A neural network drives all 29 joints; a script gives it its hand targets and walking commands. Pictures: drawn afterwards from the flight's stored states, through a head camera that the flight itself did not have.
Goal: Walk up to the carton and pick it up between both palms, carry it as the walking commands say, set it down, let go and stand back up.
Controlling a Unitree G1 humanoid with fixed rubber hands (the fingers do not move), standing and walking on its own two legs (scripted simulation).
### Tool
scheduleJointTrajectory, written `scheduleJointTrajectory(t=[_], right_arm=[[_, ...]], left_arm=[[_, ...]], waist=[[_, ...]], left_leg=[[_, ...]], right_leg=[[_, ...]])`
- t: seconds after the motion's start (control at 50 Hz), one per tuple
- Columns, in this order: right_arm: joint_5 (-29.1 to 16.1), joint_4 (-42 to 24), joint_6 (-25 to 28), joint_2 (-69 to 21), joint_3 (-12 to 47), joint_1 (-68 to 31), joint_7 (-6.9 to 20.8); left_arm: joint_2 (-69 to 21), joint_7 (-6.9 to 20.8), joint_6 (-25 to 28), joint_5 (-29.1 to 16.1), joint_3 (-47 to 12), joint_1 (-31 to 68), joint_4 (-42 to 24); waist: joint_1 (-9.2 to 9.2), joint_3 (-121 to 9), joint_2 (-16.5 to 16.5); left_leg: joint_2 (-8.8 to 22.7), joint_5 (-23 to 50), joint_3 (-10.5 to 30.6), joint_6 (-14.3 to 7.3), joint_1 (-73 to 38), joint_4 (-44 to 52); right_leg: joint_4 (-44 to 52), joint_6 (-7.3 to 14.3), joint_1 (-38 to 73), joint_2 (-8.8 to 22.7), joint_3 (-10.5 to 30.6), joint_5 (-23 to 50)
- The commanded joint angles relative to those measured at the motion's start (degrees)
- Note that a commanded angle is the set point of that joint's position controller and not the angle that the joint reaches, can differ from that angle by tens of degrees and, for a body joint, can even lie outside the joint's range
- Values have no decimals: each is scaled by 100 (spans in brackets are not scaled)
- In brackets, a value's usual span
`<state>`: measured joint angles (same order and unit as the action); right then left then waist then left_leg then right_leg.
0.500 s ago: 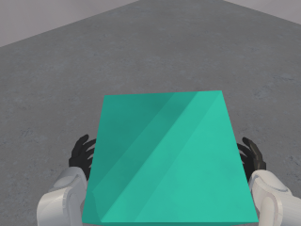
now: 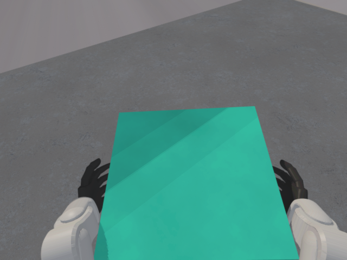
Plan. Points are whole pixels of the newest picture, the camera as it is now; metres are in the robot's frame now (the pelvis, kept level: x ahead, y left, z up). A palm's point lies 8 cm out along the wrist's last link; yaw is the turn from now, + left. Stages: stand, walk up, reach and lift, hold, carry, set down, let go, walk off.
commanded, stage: carry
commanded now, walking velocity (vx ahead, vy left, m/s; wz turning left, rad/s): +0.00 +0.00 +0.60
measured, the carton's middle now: (189, 193) +0.27 +0.00 +0.00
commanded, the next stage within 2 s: none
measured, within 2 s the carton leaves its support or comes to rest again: neither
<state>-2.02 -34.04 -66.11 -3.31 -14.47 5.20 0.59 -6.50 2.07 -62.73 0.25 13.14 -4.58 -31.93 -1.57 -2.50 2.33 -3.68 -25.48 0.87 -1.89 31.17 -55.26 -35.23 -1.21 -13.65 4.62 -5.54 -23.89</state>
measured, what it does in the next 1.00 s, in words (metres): steps on the spot, turning left: left foot, then right foot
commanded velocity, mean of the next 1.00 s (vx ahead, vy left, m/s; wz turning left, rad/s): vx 0.00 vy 0.00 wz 0.60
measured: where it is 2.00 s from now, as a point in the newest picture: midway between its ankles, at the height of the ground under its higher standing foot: outside the picture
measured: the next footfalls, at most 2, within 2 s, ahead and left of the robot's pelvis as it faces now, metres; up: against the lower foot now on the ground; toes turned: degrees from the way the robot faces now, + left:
left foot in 0.24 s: +0.04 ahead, +0.14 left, +0.00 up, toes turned +13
right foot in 0.74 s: -0.03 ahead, -0.10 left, +0.00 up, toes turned +19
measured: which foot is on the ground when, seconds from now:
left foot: up 0.00-0.22, down 0.24-0.74, up 0.76-1.00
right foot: down 0.00-0.24, up 0.26-0.72, down 0.74-1.00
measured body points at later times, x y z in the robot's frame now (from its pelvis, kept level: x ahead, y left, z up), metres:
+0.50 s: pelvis -0.03 +0.06 +0.01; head +0.02 +0.08 +0.45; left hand +0.14 +0.32 +0.06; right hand +0.26 -0.05 +0.06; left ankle +0.00 +0.13 -0.72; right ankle -0.03 -0.11 -0.66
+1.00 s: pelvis -0.06 +0.04 +0.00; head -0.07 +0.02 +0.45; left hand +0.03 +0.33 +0.10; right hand +0.24 +0.00 +0.09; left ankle -0.11 +0.16 -0.68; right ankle -0.06 -0.12 -0.72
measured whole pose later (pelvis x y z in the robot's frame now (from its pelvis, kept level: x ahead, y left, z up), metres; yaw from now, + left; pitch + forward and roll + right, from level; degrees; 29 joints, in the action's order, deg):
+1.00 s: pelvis -0.06 +0.04 +0.00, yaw +34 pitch +2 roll -1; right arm -1.3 -35.0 -67.4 -2.7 -13.9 5.4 0.8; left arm -5.9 2.3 -65.3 1.0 12.8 -3.2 -32.7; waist -1.5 -6.3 2.3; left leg 2.8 -22.3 -0.9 -0.7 32.1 -56.1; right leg -32.7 -2.6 -8.7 7.1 -12.8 -24.8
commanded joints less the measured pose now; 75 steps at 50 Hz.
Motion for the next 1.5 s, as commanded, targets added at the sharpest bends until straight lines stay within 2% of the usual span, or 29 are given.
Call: scheduleJointTrajectory(t=[0.0,0.12,0.16,0.18,0.2,0.22,0.26,0.32,0.4,0.5,0.58,0.64,0.66,0.7,0.72,0.78,0.88,0.94,1.0,1.04,1.08,1.12,1.16,1.3,1.4,1.42,1.44,1.46,1.48], right_arm=[[-1321,-1031,48,-3649,5082,-2415,334],[-1272,-620,-203,-3357,5018,-2528,292],[-1105,-600,-256,-3153,4781,-2031,261],[-1100,-460,-244,-3298,4729,-2007,308],[-1145,-527,-194,-3288,4790,-1953,302],[-1277,-485,-148,-3561,4774,-1997,345],[-1456,-1359,54,-3749,4954,-2391,396],[-1603,-1608,166,-4106,5092,-2456,494],[-1460,-1508,263,-4087,5129,-2216,520],[-1405,-1412,319,-4126,5099,-1952,584],[-1380,-1296,193,-3751,4982,-1769,540],[-1369,-1421,154,-3616,5138,-1961,495],[-1473,-1537,144,-3735,5375,-2128,448],[-1559,-1845,173,-3866,5544,-2521,445],[-1514,-1796,153,-3897,5516,-2712,455],[-1442,-1488,89,-3976,5280,-2748,394],[-1370,-887,-140,-3727,5218,-2762,359],[-1302,-932,-254,-3241,5127,-2718,262],[-1218,-731,-330,-3326,4887,-2408,290],[-1072,-415,-278,-3135,4656,-2271,319],[-1311,-507,-187,-3638,4751,-1983,431],[-1476,-1303,85,-3936,4905,-2608,507],[-1564,-1668,169,-4065,5000,-2661,526],[-1370,-1586,236,-4000,5139,-1977,551],[-1321,-1278,146,-3743,5061,-1959,533],[-1316,-1391,109,-3582,5109,-2079,486],[-1317,-1330,76,-3725,5255,-2077,450],[-1450,-1393,43,-3919,5526,-2345,470],[-1539,-1566,27,-4084,5478,-2801,488]], left_arm=[[-3493,290,-183,-1622,-4809,2397,-1271],[-3116,182,-377,-1268,-4383,2064,-717],[-3013,175,-433,-1331,-4412,1956,-681],[-3064,173,-437,-1391,-4497,2113,-785],[-3192,202,-393,-1438,-4655,2059,-1023],[-3464,184,-357,-1492,-4814,2278,-1130],[-3949,228,-239,-1786,-4985,2467,-1372],[-4397,251,-105,-1930,-5176,2439,-1559],[-4335,261,-40,-1848,-5093,2134,-1423],[-4250,262,51,-1980,-5287,2480,-1874],[-3849,183,-147,-1735,-5080,2013,-1533],[-3761,226,-162,-1677,-5003,1999,-1503],[-3717,293,-212,-1651,-4762,1601,-1224],[-3824,295,-112,-1655,-4734,1823,-1310],[-3862,301,-126,-1690,-4855,2087,-1417],[-3905,384,-181,-1812,-4976,2460,-1524],[-3350,285,-311,-1567,-4651,2627,-1359],[-3105,254,-482,-1321,-4264,1734,-506],[-3187,250,-598,-1393,-4476,2061,-606],[-3229,247,-633,-1368,-4662,2062,-661],[-3680,255,-469,-1648,-4900,2398,-1038],[-4127,311,-267,-2031,-5219,3057,-1521],[-4432,312,-195,-2001,-5162,2637,-1426],[-4182,301,-14,-1992,-5138,2206,-1701],[-3804,239,-151,-1748,-4958,1969,-1461],[-3689,258,-219,-1670,-4813,1820,-1289],[-3606,266,-210,-1601,-4679,1771,-1363],[-3660,306,-192,-1668,-4642,1866,-1291],[-3758,286,-240,-1688,-4791,2223,-1473]], waist=[[152,-687,-1285],[161,-526,-1844],[332,-1302,-1176],[353,-1631,-658],[145,-1606,1115],[99,-1792,1600],[167,-1788,937],[248,-2242,935],[249,-2370,268],[215,-2458,581],[199,-2008,921],[70,-2168,1022],[-37,-2284,380],[30,-2040,-2160],[68,-1310,-1700],[115,-765,-966],[132,-151,-1842],[101,-424,-2019],[316,-1415,-1276],[41,-1081,1826],[90,-1680,1282],[225,-1919,1109],[235,-2080,957],[204,-2446,125],[56,-2097,1042],[-39,-1886,860],[-166,-1936,-397],[34,-1863,-2661],[147,-1160,-1898]], left_leg=[[681,0,-608,365,554,-425],[543,-152,-942,242,-752,847],[240,811,-874,237,-1586,2409],[723,2962,330,-24,-2170,2622],[1860,6617,2329,-439,-3045,2578],[1961,7721,2663,-691,-3098,2622],[1882,7225,2134,-736,-3016,2525],[1805,5137,2349,-1123,-2803,2883],[1599,3145,2286,-811,-2966,3303],[1496,4639,2216,-771,-3260,3044],[1261,4073,2545,-551,-2619,3473],[928,3966,1989,-161,-1814,3277],[679,3974,1570,131,-1032,2961],[-163,-410,-141,458,782,-205],[512,-475,-128,423,1227,-1046],[593,270,-227,331,701,-792],[654,317,-618,404,501,-683],[547,-33,-1010,382,-63,564],[281,826,-742,262,-1687,2632],[1931,6238,2850,-369,-2944,2863],[1865,7160,2456,-554,-3037,2613],[1720,6321,2052,-778,-2763,2687],[1681,3764,2252,-920,-2316,3215],[1622,3619,2397,-733,-2726,3301],[864,2399,1774,-1,-1450,3793],[578,2182,1393,341,-620,3667],[-209,1371,340,793,607,2567],[-175,-282,-256,563,771,-109],[565,-429,-104,457,1232,-940]], right_leg=[[1021,678,684,1869,220,3406],[298,434,-262,1681,-181,3456],[-1279,140,97,1345,-464,4505],[-2125,-157,-449,1013,-372,3419],[-2954,-434,-1789,198,-209,-588],[-3391,-416,-1837,-64,302,-1921],[-3402,-301,-2012,-25,419,-1707],[-2665,-287,-1825,-99,414,-1269],[-2310,-283,-1614,-162,434,-838],[-1931,-297,-1611,-274,411,-705],[-1048,-240,-1003,-588,181,-891],[922,-90,585,-680,-73,-382],[1456,-1,1839,-219,143,33],[1616,1005,2043,2820,2229,2950],[1152,1131,1672,2944,1838,4675],[1130,687,1144,1942,407,3678],[1486,639,133,1732,119,2258],[612,475,572,1601,-248,4390],[-1420,174,181,1350,-531,4949],[-3202,-447,-2362,55,-61,-1358],[-3521,-298,-2002,21,536,-1827],[-2839,-277,-1854,-91,346,-1604],[-2520,-317,-1617,-141,337,-1147],[-1936,-208,-1311,-338,263,-539],[716,-33,579,-729,-251,-470],[1604,24,1631,-511,-256,-259],[2381,443,2596,687,801,-164],[2303,998,1583,2695,2179,938],[1675,1103,1039,3027,1898,2371]])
